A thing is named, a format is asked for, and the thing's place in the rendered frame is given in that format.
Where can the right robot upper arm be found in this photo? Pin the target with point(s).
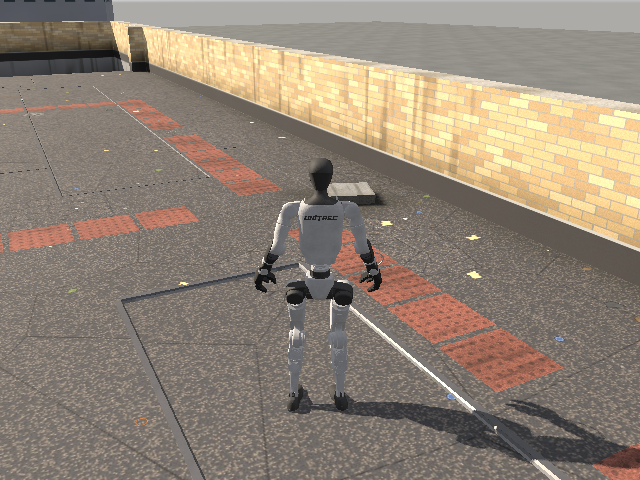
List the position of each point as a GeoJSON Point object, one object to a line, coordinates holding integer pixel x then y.
{"type": "Point", "coordinates": [352, 211]}

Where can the humanoid robot torso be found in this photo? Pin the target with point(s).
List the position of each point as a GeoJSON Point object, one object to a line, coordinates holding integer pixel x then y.
{"type": "Point", "coordinates": [320, 240]}

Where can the robot right forearm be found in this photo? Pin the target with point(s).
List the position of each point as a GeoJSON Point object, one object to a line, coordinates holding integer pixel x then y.
{"type": "Point", "coordinates": [370, 261]}

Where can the left robot upper arm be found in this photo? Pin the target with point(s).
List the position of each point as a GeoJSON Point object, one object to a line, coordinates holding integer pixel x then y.
{"type": "Point", "coordinates": [288, 211]}

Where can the robot left thigh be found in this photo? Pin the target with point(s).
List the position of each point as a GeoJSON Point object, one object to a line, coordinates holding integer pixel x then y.
{"type": "Point", "coordinates": [296, 302]}

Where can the robot left forearm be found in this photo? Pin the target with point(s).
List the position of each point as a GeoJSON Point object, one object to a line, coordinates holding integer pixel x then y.
{"type": "Point", "coordinates": [268, 261]}

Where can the left robot hand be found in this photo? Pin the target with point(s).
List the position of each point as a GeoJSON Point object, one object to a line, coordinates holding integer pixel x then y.
{"type": "Point", "coordinates": [258, 278]}

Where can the right robot hand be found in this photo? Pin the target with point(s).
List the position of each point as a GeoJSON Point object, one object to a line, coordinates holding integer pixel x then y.
{"type": "Point", "coordinates": [377, 280]}

